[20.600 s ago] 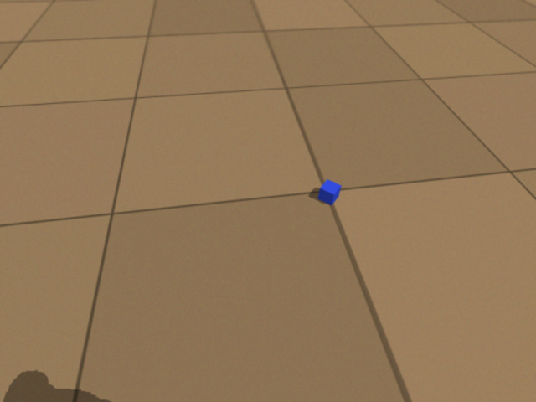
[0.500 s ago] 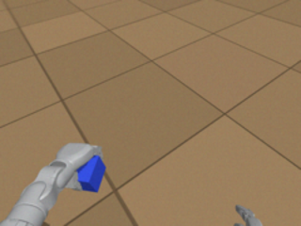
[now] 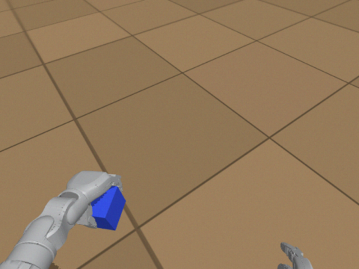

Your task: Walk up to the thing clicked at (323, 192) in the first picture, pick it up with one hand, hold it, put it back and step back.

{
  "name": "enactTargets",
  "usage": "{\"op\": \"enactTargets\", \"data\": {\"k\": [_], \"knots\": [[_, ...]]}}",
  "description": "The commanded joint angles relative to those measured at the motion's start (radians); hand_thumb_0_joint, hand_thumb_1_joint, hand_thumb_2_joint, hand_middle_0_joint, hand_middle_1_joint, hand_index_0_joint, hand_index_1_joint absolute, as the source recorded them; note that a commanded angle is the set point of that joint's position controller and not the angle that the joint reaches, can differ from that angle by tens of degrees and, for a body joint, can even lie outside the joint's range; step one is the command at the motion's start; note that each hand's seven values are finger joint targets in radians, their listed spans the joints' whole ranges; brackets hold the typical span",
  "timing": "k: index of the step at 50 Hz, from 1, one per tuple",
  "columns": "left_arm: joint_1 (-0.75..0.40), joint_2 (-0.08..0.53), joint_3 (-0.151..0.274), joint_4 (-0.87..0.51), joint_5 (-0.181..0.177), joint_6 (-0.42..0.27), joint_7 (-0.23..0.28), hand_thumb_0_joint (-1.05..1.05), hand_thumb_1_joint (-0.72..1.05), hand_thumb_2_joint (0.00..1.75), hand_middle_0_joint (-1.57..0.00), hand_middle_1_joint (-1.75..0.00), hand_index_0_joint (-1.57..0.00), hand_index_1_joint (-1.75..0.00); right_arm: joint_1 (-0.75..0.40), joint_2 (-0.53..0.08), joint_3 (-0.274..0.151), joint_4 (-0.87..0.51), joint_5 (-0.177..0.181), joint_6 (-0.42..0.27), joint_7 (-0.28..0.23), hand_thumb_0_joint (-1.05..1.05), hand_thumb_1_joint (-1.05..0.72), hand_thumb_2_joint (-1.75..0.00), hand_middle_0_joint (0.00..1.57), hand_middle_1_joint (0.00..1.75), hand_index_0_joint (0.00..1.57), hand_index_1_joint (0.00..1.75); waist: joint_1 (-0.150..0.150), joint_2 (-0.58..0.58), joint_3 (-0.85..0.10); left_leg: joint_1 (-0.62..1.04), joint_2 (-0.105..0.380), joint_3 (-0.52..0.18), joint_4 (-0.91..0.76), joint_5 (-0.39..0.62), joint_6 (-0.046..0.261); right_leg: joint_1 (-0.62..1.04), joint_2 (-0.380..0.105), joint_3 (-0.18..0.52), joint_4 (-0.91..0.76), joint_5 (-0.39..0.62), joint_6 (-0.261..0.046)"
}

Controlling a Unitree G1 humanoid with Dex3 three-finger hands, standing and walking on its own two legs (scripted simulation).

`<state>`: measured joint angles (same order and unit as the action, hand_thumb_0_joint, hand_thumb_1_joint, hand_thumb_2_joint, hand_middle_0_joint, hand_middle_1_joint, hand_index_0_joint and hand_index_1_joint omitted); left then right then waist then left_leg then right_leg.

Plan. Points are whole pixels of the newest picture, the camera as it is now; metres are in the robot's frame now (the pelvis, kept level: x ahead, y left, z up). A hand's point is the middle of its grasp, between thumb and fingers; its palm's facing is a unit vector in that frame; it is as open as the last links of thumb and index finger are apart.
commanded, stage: hold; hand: left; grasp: from above
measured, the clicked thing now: (101, 206) +0.29 +0.22 -0.06
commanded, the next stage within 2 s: crouch in 0.10 s
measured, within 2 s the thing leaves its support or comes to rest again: neither
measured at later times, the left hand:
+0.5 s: hand (99, 207) +0.29 +0.22 -0.06, palm faces -0.48 +0.00 -0.88, open 10.8 cm
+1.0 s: hand (118, 219) +0.35 +0.25 -0.31, palm faces -0.40 +0.10 -0.91, open 10.8 cm
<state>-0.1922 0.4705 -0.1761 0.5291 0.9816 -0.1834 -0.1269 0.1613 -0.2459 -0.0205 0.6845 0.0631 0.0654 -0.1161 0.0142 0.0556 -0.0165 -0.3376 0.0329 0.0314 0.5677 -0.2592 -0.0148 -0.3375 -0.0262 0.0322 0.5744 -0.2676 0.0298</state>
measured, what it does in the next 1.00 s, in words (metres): lowers itself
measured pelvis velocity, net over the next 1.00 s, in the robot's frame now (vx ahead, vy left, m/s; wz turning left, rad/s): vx -0.06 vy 0.01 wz -0.01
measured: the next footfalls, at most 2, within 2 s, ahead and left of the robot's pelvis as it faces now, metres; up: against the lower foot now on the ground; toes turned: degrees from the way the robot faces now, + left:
none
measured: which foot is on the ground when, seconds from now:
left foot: down 0.00-1.00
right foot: down 0.00-1.00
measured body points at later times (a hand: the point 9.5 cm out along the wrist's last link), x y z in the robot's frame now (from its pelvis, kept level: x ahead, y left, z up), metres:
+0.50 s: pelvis +0.00 -0.01 -0.01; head +0.03 -0.02 +0.44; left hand +0.31 +0.22 -0.01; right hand +0.15 -0.26 -0.13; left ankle +0.02 +0.13 -0.73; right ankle +0.02 -0.14 -0.73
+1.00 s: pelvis -0.06 +0.01 -0.20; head +0.10 +0.03 +0.22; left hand +0.37 +0.24 -0.25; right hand +0.00 -0.27 -0.32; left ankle +0.02 +0.13 -0.73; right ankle +0.02 -0.14 -0.73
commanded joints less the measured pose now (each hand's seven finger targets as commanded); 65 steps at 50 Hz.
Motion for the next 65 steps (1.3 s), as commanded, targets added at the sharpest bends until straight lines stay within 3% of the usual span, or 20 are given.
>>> {"op": "enactTargets", "data": {"k": [1,5,10,12,15,18,21,25,30,35,38,42,45,53,55,56,57,58,61,65], "knots": [[-0.32,0.21,0.12,-0.159,-0.019,-0.011,0.054,0.0,0.54,0.94,-0.89,-0.83,-0.91,-0.81,-0.09,-0.12,-0.037,-0.137,-0.006,-0.033,-0.015,0.0,-0.91,-0.9,0.2,0.3,0.2,0.3,-0.01,-0.026,-0.238,0.159,-0.043,0.005,-0.074,0.183,0.022,0.033,0.056,-0.028,-0.095,0.148,-0.033],[-0.289,0.207,0.121,-0.168,-0.013,-0.003,0.059,0.0,0.52,0.91,-0.86,-0.8,-0.89,-0.78,-0.091,-0.121,-0.041,-0.143,-0.003,-0.025,-0.011,0.0,-0.9,-0.9,0.2,0.3,0.2,0.3,0.003,-0.032,-0.246,0.157,-0.044,0.007,-0.079,0.196,0.022,0.055,0.054,-0.029,-0.097,0.159,-0.035],[-0.326,0.203,0.104,-0.146,-0.013,-0.002,0.06,0.0,0.58,0.86,-0.9,-0.89,-0.95,-0.84,-0.084,-0.125,-0.042,-0.142,-0.001,-0.014,-0.009,0.0,-0.93,-0.92,0.2,0.3,0.2,0.3,-0.014,-0.043,-0.242,0.165,-0.04,0.004,-0.084,0.206,0.025,0.051,0.055,-0.028,-0.095,0.174,-0.034],[-0.326,0.222,0.125,-0.134,-0.009,-0.005,0.066,0.0,0.46,0.93,-0.81,-0.86,-0.83,-0.84,-0.087,-0.124,-0.04,-0.144,-0.001,-0.011,-0.009,0.0,-0.9,-0.9,0.2,0.3,0.2,0.3,-0.003,-0.034,-0.234,0.153,-0.042,0.005,-0.085,0.192,0.022,0.046,0.053,-0.028,-0.101,0.156,-0.035],[-0.279,0.198,0.123,-0.107,-0.005,-0.015,0.073,0.0,0.44,0.95,-0.79,-0.87,-0.81,-0.85,-0.083,-0.12,-0.041,-0.146,-0.001,-0.006,-0.007,0.0,-0.9,-0.9,0.2,0.3,0.2,0.3,-0.003,-0.059,-0.216,0.132,-0.048,0.009,-0.075,0.167,0.026,0.034,0.049,-0.024,-0.105,0.135,-0.032],[-0.286,0.186,0.118,-0.054,0.013,-0.039,0.096,0.0,0.44,0.95,-0.81,-0.86,-0.82,-0.85,-0.077,-0.118,-0.039,-0.144,-0.006,0.004,-0.004,0.0,-0.9,-0.9,0.2,0.3,0.2,0.3,-0.021,-0.088,-0.192,0.09,-0.047,0.008,-0.05,0.142,0.029,-0.008,0.047,-0.022,-0.086,0.116,-0.031],[-0.309,0.184,0.127,0.0,0.043,-0.083,0.143,0.0,0.45,0.96,-0.81,-0.86,-0.82,-0.85,-0.071,-0.114,-0.041,-0.13,-0.018,0.015,0.002,0.0,-0.9,-0.9,0.2,0.3,0.2,0.3,-0.031,-0.084,-0.193,0.011,-0.048,0.006,0.016,0.11,0.027,-0.097,0.049,-0.025,-0.022,0.087,-0.034],[-0.397,0.21,0.146,0.084,0.103,-0.137,0.23,0.0,0.41,0.89,-0.79,-0.83,-0.81,-0.82,-0.035,-0.128,-0.059,-0.106,-0.036,0.022,0.017,0.0,-0.91,-0.9,0.2,0.3,0.2,0.3,-0.047,-0.057,-0.294,-0.133,-0.052,0.01,0.209,0.11,0.019,-0.243,0.048,-0.024,0.151,0.102,-0.035],[-0.501,0.196,0.123,0.26,0.207,-0.131,0.366,0.0,0.43,0.89,-0.81,-0.84,-0.83,-0.82,0.022,-0.149,-0.079,-0.116,-0.063,0.042,0.052,0.0,-0.91,-0.9,0.2,0.3,0.2,0.3,-0.072,-0.042,-0.383,-0.357,-0.046,0.001,0.415,0.027,0.018,-0.461,0.052,-0.032,0.334,0.021,-0.042],[-0.64,0.223,0.134,0.335,0.236,-0.091,0.475,0.0,0.45,0.86,-0.82,-0.83,-0.85,-0.8,0.06,-0.175,-0.1,-0.097,-0.075,0.034,0.077,0.0,-0.91,-0.9,0.2,0.3,0.2,0.3,-0.089,-0.015,-0.511,-0.527,-0.05,-0.016,0.573,-0.064,0.025,-0.637,0.052,-0.046,0.493,-0.065,-0.047],[-0.719,0.217,0.128,0.371,0.247,-0.054,0.507,0.0,0.43,0.83,-0.83,-0.77,-0.85,-0.75,0.089,-0.177,-0.109,-0.065,-0.087,0.016,0.077,0.0,-0.91,-0.9,0.2,0.3,0.2,0.3,-0.11,0.01,-0.592,-0.608,-0.044,-0.03,0.662,-0.089,0.03,-0.742,0.053,-0.055,0.584,-0.088,-0.049],[-0.787,0.287,0.166,0.347,0.255,-0.023,0.513,0.0,0.36,0.76,-0.75,-0.76,-0.78,-0.73,0.118,-0.186,-0.124,-0.045,-0.097,-0.008,0.073,0.0,-0.91,-0.9,0.2,0.3,0.2,0.3,-0.101,0.056,-0.718,-0.676,-0.038,-0.045,0.752,-0.134,0.028,-0.835,0.05,-0.06,0.693,-0.132,-0.057],[-0.792,0.282,0.165,0.375,0.252,-0.011,0.498,0.0,0.38,0.76,-0.75,-0.77,-0.79,-0.73,0.122,-0.183,-0.124,-0.033,-0.103,-0.022,0.073,0.0,-0.91,-0.9,0.2,0.3,0.2,0.3,-0.114,0.077,-0.731,-0.746,-0.032,-0.059,0.807,-0.168,0.026,-0.924,0.05,-0.068,0.767,-0.166,-0.061],[-0.807,0.309,0.18,0.533,0.248,-0.03,0.441,0.0,0.33,0.78,-0.68,-0.82,-0.73,-0.77,0.136,-0.198,-0.111,-0.025,-0.106,-0.052,0.091,0.0,-0.91,-0.9,0.2,0.3,0.2,0.3,-0.142,0.06,-0.655,-0.967,-0.032,-0.12,0.912,-0.379,0.023,-1.173,0.053,-0.098,0.931,-0.339,-0.071],[-0.841,0.302,0.177,0.519,0.242,-0.05,0.433,0.0,0.34,0.78,-0.68,-0.84,-0.73,-0.78,0.136,-0.199,-0.108,-0.022,-0.108,-0.061,0.101,0.0,-0.91,-0.9,0.2,0.3,0.2,0.3,-0.162,0.065,-0.682,-0.999,-0.034,-0.123,0.965,-0.372,0.023,-1.218,0.051,-0.102,0.974,-0.331,-0.071],[-0.872,0.334,0.191,0.491,0.245,-0.064,0.433,0.0,0.33,0.8,-0.67,-0.84,-0.72,-0.79,0.141,-0.201,-0.106,-0.016,-0.11,-0.067,0.103,0.0,-0.91,-0.9,0.2,0.3,0.2,0.3,-0.16,0.079,-0.711,-1.006,-0.035,-0.123,0.99,-0.369,0.023,-1.225,0.053,-0.103,0.994,-0.329,-0.072],[-0.81,0.334,0.197,0.567,0.254,-0.068,0.432,0.0,0.34,0.79,-0.68,-0.84,-0.74,-0.79,0.145,-0.207,-0.101,-0.009,-0.114,-0.07,0.108,0.0,-0.91,-0.9,0.2,0.3,0.2,0.3,-0.16,0.073,-0.687,-1.033,-0.036,-0.127,1.011,-0.351,0.021,-1.252,0.049,-0.106,1.019,-0.315,-0.07],[-0.866,0.333,0.197,0.507,0.252,-0.088,0.432,0.0,0.37,0.79,-0.7,-0.84,-0.75,-0.79,0.146,-0.202,-0.101,-0.006,-0.119,-0.076,0.114,0.0,-0.91,-0.9,0.2,0.3,0.2,0.3,-0.167,0.092,-0.717,-1.04,-0.035,-0.126,1.04,-0.338,0.022,-1.271,0.05,-0.108,1.042,-0.304,-0.07],[-0.844,0.338,0.214,0.529,0.272,-0.115,0.448,0.0,0.4,0.81,-0.72,-0.85,-0.78,-0.79,0.157,-0.205,-0.091,0.004,-0.135,-0.082,0.134,0.0,-0.91,-0.9,0.2,0.3,0.2,0.3,-0.168,0.132,-0.753,-1.035,-0.031,-0.139,1.102,-0.247,0.016,-1.351,0.042,-0.116,1.116,-0.252,-0.069],[-0.921,0.399,0.257,0.444,0.309,-0.141,0.492,0.0,0.41,0.79,-0.76,-0.8,-0.81,-0.75,0.18,-0.217,-0.095,0.024,-0.154,-0.086,0.158,0.0,-0.92,-0.9,0.2,0.3,0.2,0.3,-0.159,0.236,-0.861,-0.986,-0.029,-0.128,1.176,-0.131,0.008,-1.396,0.04,-0.12,1.192,-0.187,-0.069]]}}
